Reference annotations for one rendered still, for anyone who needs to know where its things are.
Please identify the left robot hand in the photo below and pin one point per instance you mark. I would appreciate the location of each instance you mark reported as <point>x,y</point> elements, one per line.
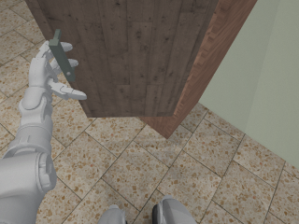
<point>41,71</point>

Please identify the robot left upper arm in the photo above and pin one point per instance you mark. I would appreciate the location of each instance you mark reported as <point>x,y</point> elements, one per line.
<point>24,181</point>

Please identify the handle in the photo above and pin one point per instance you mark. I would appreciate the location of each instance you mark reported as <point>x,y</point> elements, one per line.
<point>60,56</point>

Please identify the robot left forearm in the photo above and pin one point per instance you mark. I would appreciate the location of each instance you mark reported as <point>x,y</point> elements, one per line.
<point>36,126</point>

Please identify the right robot thigh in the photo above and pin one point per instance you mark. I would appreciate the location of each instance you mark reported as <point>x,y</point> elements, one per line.
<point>172,211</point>

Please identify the left robot thigh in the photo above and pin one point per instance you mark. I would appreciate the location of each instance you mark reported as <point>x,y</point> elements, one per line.
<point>113,216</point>

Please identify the cupboard door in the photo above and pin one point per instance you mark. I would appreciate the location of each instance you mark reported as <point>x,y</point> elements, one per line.
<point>134,56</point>

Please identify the robot thigh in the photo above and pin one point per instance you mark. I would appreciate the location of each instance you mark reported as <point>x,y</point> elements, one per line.
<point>172,211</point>
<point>113,216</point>

